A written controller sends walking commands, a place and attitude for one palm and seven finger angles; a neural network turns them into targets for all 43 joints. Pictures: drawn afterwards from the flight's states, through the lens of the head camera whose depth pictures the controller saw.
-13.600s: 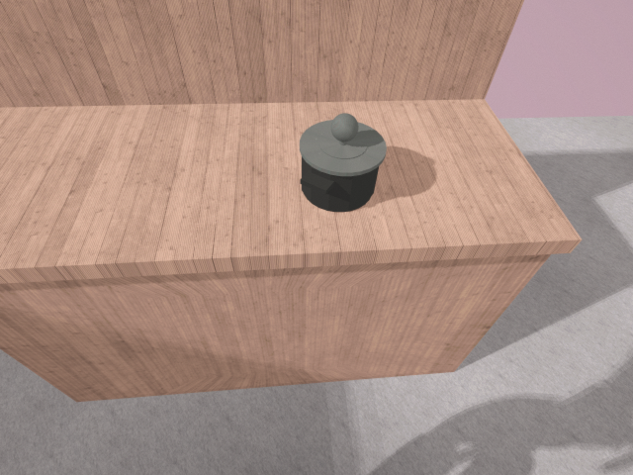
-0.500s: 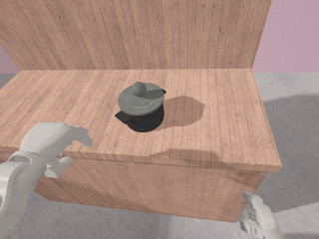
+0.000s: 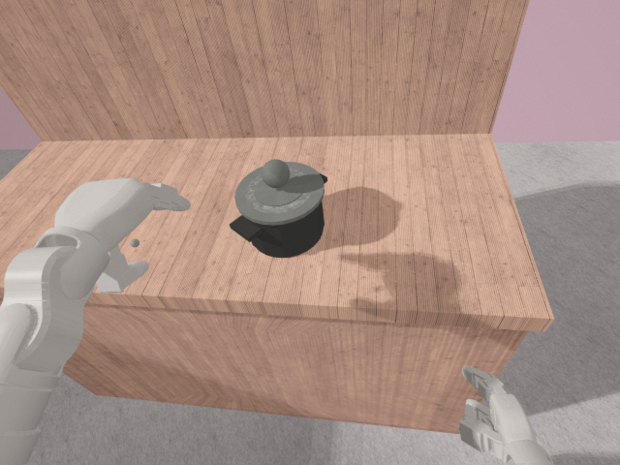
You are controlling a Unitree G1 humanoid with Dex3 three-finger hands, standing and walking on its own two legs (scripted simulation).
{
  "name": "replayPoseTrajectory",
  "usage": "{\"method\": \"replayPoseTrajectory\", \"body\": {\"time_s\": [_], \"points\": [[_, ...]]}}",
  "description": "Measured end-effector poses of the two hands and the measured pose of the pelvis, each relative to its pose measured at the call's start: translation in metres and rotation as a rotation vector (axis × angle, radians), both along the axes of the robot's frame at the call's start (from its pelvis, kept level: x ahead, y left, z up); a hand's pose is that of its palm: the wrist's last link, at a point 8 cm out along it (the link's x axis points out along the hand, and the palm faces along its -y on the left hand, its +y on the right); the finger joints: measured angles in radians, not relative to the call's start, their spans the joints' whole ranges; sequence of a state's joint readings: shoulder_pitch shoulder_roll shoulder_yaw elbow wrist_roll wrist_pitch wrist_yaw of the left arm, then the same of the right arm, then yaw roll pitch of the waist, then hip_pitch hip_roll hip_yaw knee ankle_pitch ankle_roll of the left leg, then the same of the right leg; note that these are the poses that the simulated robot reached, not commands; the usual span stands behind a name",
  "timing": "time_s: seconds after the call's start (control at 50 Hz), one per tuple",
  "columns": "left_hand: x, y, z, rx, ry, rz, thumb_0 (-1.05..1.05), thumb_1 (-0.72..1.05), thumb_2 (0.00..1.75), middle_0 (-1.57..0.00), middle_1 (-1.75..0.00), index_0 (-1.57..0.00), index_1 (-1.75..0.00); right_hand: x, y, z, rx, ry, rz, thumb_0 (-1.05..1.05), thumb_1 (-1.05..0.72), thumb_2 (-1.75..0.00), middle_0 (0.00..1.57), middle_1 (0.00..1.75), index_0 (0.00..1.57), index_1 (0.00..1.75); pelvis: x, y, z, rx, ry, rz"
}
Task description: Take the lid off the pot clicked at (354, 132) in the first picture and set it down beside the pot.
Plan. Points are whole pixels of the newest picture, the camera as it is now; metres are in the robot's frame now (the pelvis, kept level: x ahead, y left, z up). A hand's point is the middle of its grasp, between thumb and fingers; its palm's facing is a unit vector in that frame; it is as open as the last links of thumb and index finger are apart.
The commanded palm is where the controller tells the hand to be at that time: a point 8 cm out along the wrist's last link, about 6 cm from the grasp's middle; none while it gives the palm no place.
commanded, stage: move the open hand above the knob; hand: left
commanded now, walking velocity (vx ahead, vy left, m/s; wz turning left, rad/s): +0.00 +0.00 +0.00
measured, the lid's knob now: (275, 173) +0.53 +0.12 +0.09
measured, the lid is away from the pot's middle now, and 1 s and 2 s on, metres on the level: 0.00 0.00 0.00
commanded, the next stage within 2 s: none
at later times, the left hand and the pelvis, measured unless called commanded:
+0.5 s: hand (174, 185) +0.38 +0.20 +0.20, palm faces -0.06 -0.02 -1.00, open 10.4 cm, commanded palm +0.35 +0.19 +0.24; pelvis +0.01 -0.01 +0.00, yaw +0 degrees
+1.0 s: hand (245, 182) +0.43 +0.13 +0.16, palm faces -0.23 +0.04 -0.97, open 10.4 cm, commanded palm +0.42 +0.15 +0.24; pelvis +0.02 -0.02 +0.00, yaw +1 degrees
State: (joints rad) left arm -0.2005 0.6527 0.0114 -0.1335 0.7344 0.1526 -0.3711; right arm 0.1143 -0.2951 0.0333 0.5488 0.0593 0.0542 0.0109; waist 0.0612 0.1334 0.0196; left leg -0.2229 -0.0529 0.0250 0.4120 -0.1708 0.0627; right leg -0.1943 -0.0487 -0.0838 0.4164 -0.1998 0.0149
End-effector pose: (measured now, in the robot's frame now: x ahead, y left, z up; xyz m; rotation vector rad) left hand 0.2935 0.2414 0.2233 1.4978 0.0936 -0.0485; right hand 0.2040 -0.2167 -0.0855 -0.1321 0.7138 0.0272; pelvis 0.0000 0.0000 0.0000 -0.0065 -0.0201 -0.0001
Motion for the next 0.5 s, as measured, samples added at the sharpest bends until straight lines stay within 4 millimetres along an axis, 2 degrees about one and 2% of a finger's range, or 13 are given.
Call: {"method": "replayPoseTrajectory", "body": {"time_s": [0.08, 0.16, 0.22, 0.32, 0.36, 0.42, 0.5], "points": [[0.009, -0.015, -0.006, 0.067, 0.036, -0.072, 0.0, -0.36, 1.49, -0.83, -0.08, -0.83, -0.08, 0.003, -0.001, 0.0, -0.023, 0.006, 0.004, 0.01, -0.9, -0.9, 0.2, 0.3, 0.2, 0.3, 0.001, -0.002, -0.001, 0.001, -0.002, 0.004], [0.026, -0.008, 0.013, 0.084, -0.005, -0.027, 0.0, -0.36, 1.5, -0.84, -0.08, -0.84, -0.08, 0.004, -0.004, -0.002, -0.024, 0.018, 0.003, 0.01, -0.9, -0.9, 0.2, 0.3, 0.2, 0.3, 0.003, -0.004, -0.001, 0.001, 0.004, 0.008], [0.03, -0.009, 0.022, 0.031, -0.04, 0.006, 0.0, -0.36, 1.5, -0.83, -0.08, -0.84, -0.08, 0.005, -0.005, -0.004, 0.002, 0.021, 0.001, 0.01, -0.9, -0.9, 0.2, 0.3, 0.2, 0.3, 0.007, -0.004, 0.0, 0.002, 0.013, 0.008], [0.039, -0.035, -0.004, 0.008, 0.045, -0.04, 0.0, -0.36, 1.51, -0.83, -0.08, -0.83, -0.08, 0.007, -0.006, -0.007, 0.019, 0.039, 0.0, 0.01, -0.9, -0.9, 0.2, 0.3, 0.2, 0.3, 0.008, -0.006, -0.001, 0.004, 0.014, 0.004], [0.044, -0.047, -0.008, 0.041, 0.062, -0.088, 0.0, -0.36, 1.51, -0.83, -0.08, -0.83, -0.08, 0.007, -0.008, -0.007, 0.008, 0.038, 0.0, 0.01, -0.9, -0.9, 0.2, 0.3, 0.2, 0.3, 0.008, -0.008, -0.001, 0.006, 0.013, 0.005], [0.053, -0.052, 0.005, 0.087, 0.03, -0.109, 0.0, -0.36, 1.51, -0.84, -0.08, -0.84, -0.08, 0.007, -0.011, -0.009, 0.0, 0.045, -0.005, 0.01, -0.9, -0.9, 0.2, 0.3, 0.2, 0.3, 0.01, -0.011, -0.001, 0.008, 0.017, 0.005], [0.067, -0.038, 0.029, 0.051, -0.032, -0.006, 0.0, -0.36, 1.51, -0.84, -0.08, -0.84, -0.08, 0.004, -0.016, -0.013, 0.018, 0.066, -0.013, 0.01, -0.9, -0.9, 0.2, 0.3, 0.2, 0.3, 0.014, -0.015, -0.001, 0.01, 0.027, 0.006]]}}
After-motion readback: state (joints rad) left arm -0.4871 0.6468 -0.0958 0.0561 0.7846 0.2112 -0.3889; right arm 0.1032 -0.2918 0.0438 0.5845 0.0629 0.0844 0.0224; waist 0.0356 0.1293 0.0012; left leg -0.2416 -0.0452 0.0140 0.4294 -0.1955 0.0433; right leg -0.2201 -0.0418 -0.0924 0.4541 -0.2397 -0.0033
